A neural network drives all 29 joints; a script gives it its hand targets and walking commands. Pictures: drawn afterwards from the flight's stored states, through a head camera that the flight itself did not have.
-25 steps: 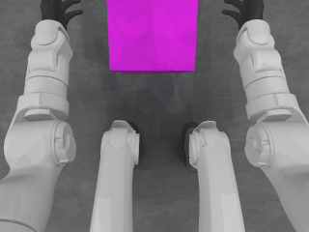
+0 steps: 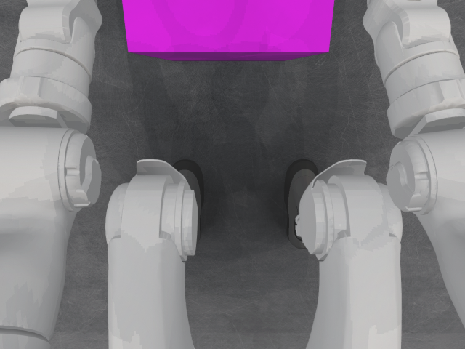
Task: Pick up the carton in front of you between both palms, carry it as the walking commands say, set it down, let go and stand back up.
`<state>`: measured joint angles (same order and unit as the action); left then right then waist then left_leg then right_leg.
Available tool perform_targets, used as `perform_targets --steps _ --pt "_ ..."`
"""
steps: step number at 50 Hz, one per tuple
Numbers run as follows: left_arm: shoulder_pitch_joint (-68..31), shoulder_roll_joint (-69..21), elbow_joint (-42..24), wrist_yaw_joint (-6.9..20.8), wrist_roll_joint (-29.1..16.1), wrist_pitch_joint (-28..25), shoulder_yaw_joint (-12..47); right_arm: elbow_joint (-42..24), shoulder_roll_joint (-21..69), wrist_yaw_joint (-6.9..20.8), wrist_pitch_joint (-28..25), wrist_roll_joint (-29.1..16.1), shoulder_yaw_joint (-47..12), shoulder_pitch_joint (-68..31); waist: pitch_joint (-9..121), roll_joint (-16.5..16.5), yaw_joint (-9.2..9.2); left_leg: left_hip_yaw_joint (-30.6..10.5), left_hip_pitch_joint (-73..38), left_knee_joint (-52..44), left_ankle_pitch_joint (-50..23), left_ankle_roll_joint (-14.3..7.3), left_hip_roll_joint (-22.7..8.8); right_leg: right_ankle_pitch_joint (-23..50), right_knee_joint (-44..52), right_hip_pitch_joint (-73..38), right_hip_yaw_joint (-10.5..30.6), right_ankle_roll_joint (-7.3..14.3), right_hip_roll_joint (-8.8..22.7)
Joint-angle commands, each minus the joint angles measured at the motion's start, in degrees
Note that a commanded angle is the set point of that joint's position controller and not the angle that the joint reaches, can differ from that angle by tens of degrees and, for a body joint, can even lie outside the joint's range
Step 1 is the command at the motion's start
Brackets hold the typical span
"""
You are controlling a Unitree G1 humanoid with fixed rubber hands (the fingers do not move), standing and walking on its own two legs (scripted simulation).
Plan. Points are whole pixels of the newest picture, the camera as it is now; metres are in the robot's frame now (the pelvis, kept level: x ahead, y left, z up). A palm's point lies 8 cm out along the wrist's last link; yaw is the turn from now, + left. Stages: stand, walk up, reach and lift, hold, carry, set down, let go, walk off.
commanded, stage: reach and lift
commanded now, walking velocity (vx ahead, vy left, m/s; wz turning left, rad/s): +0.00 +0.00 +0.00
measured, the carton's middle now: out of the picture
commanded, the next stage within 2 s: none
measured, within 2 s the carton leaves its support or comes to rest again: leaves its support in 0.74 s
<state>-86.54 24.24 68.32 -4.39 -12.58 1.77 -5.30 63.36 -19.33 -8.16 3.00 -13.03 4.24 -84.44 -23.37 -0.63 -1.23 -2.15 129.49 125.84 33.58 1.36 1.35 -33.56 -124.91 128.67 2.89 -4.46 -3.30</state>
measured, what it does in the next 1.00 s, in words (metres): stands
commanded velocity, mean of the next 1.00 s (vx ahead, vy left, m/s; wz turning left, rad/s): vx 0.00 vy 0.00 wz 0.00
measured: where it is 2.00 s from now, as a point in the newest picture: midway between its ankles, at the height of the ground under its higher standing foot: (244, 218)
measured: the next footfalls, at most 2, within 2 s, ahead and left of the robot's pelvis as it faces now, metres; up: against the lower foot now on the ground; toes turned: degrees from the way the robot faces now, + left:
none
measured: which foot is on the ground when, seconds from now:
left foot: down 0.00-1.00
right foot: down 0.00-1.00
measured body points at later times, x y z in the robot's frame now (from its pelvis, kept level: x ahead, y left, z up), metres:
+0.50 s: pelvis -0.01 +0.00 +0.00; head +0.37 +0.02 +0.24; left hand +0.56 +0.19 -0.18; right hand +0.56 -0.12 -0.18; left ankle +0.11 +0.12 -0.34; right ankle +0.11 -0.13 -0.34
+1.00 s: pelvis +0.00 -0.01 +0.04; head +0.30 +0.02 +0.37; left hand +0.52 +0.19 -0.05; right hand +0.54 -0.11 -0.05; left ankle +0.11 +0.13 -0.34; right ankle +0.11 -0.14 -0.34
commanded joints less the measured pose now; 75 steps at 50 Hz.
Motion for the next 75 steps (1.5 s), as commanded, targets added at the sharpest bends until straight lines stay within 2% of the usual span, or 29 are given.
perform_targets --steps 1,5,8,16,19,21,23,25,28,31,33,37,39,42,45,49,52,56,60,68,75 --pt "-13.2 8.0 -6.4 -0.4 -0.4 -1.6 -0.4 -7.4 -4.7 -0.4 -1.6 -0.6 -0.5 -14.5 79.2 -0.6 -2.63 4.1 -37.5 -9.0 -27.8 1.2 0.1 25.8 5.9 -37.2 -6.4 0.9 -0.3" --pt "-11.8 6.0 -6.4 -0.4 -1.2 -1.3 1.0 -5.6 -4.4 -0.9 -1.5 1.1 1.4 -11.1 77.2 0.7 -0.63 3.8 -37.8 -9.6 -26.4 1.6 0.4 23.4 6.8 -33.7 -6.9 1.2 -0.5" --pt "-11.9 4.6 -5.2 0.0 -0.7 -0.9 0.9 -3.8 -3.8 -0.6 -1.3 2.4 2.6 -10.8 71.2 1.4 -0.05 3.5 -34.5 -10.3 -22.7 1.7 0.4 19.5 7.7 -29.7 -6.6 1.3 -0.2" --pt "-16.0 0.3 -4.6 0.2 -0.2 -0.8 2.5 -3.7 1.3 0.0 -1.4 1.7 0.7 -16.3 68.9 0.0 -1.41 3.8 -31.2 -12.1 -18.0 1.3 0.7 16.7 8.7 -32.1 -6.0 1.4 -0.8" --pt "-18.1 -3.1 -4.6 0.3 1.7 -0.8 1.9 -3.5 5.1 0.2 -1.3 3.4 1.2 -18.5 68.3 -0.4 -1.75 3.9 -31.5 -12.4 -16.8 1.2 1.3 16.0 9.0 -33.2 -6.1 1.4 -1.6" --pt "-23.2 -16.5 -6.5 2.9 1.8 0.0 5.1 -4.3 18.7 2.8 -0.7 3.8 -1.6 -23.8 67.9 -0.3 -1.95 4.0 -31.9 -12.0 -16.8 0.8 2.2 15.8 8.8 -32.7 -6.3 1.7 -2.6" --pt "-28.8 -34.0 -7.0 7.3 3.1 1.5 7.8 -4.9 36.1 7.1 0.7 5.6 -3.6 -28.8 65.6 -0.7 -1.94 4.5 -31.1 -11.4 -15.9 0.7 3.0 15.3 8.1 -31.6 -6.4 2.3 -3.7" --pt "-29.9 -46.2 -8.3 11.7 5.7 3.7 7.0 -6.4 47.1 11.4 2.7 7.8 -3.6 -30.7 62.5 -0.8 -2.53 5.6 -28.7 -10.9 -14.4 0.4 4.1 13.6 7.5 -29.6 -6.9 2.3 -4.5" --pt "-28.6 -53.9 -11.2 16.0 7.0 6.0 5.9 -8.1 54.2 14.5 4.9 9.3 -2.9 -30.7 61.1 -1.5 -2.84 6.2 -26.8 -9.9 -14.8 -0.6 4.4 13.0 7.0 -26.8 -7.9 2.5 -5.2" --pt "-28.6 -58.3 -15.3 17.6 6.0 7.2 7.6 -11.1 59.1 15.8 6.0 8.1 -4.5 -30.9 64.9 -1.3 -2.83 6.5 -27.8 -8.8 -18.3 -0.9 4.3 16.0 6.3 -26.6 -8.1 3.1 -5.3" --pt "-29.0 -60.7 -18.6 17.7 4.4 7.5 9.7 -13.8 61.9 15.7 6.3 6.4 -6.8 -31.7 71.0 -1.2 -2.89 6.8 -30.1 -8.3 -21.7 -0.7 4.3 19.4 5.8 -29.6 -8.2 3.3 -5.4" --pt "-31.1 -65.4 -29.9 16.5 1.1 8.5 15.4 -21.1 68.7 14.5 7.1 2.4 -12.2 -31.9 93.4 -0.1 -3.87 7.3 -41.8 -8.8 -32.5 0.2 5.1 29.4 5.7 -38.5 -8.9 2.9 -6.1" --pt "-30.5 -67.3 -34.5 15.8 0.6 9.6 17.1 -25.4 71.6 13.8 8.3 2.2 -14.3 -31.5 103.6 0.8 -4.04 7.4 -48.1 -9.4 -37.2 0.4 5.7 32.0 6.9 -40.7 -9.2 2.4 -6.4" --pt "-27.4 -71.7 -38.4 14.7 1.4 11.7 19.3 -30.7 73.8 12.9 9.9 3.2 -16.8 -29.5 112.3 1.5 -3.25 8.1 -52.8 -11.1 -38.8 1.0 6.4 32.3 9.4 -41.6 -9.3 1.6 -7.2" --pt "-21.3 -75.4 -35.8 14.6 4.4 14.3 17.6 -30.8 74.7 13.3 11.7 6.1 -15.6 -26.2 105.7 1.9 -2.29 8.5 -49.3 -15.8 -31.2 1.5 7.1 25.4 13.6 -38.7 -9.5 1.9 -7.6" --pt "-15.6 -77.5 -24.8 16.2 11.1 16.8 9.9 -21.6 74.7 14.8 14.1 13.2 -7.2 -20.9 83.7 1.6 -0.62 8.2 -36.8 -22.8 -14.3 1.1 7.5 11.0 20.6 -30.7 -9.5 2.8 -7.3" --pt "-15.9 -76.9 -21.2 16.9 15.2 17.5 4.2 -17.4 74.1 15.5 15.0 17.5 -1.1 -19.6 78.5 1.7 0.11 8.1 -34.6 -26.6 -9.1 0.6 7.7 6.9 24.4 -29.9 -9.6 3.3 -7.3" --pt "-16.7 -77.1 -20.2 17.1 18.0 17.7 1.0 -16.4 74.9 16.2 15.3 19.5 1.4 -20.3 80.6 1.5 -0.39 8.2 -37.5 -30.3 -8.3 0.2 7.9 6.4 28.3 -32.7 -9.2 3.5 -7.5" --pt "-16.2 -78.8 -21.2 17.4 18.6 18.2 1.3 -17.4 76.9 17.0 16.0 19.5 0.5 -19.9 85.3 1.2 -0.75 8.0 -42.3 -33.5 -8.7 0.2 8.0 6.7 31.7 -36.6 -8.9 3.3 -7.5" --pt "-11.5 -84.7 -27.6 18.0 15.3 19.7 8.8 -22.7 82.4 18.3 17.5 16.3 -7.0 -14.5 95.2 1.5 -0.88 7.7 -54.1 -38.4 -16.3 0.9 8.0 12.6 37.0 -46.3 -8.6 2.5 -7.9" --pt "-4.2 -87.4 -31.1 17.7 12.6 20.0 14.6 -26.0 85.1 18.5 17.9 13.8 -12.9 -6.8 93.0 1.4 -0.43 6.9 -61.2 -43.8 -19.1 1.4 8.3 15.7 42.6 -54.1 -7.4 2.1 -7.8"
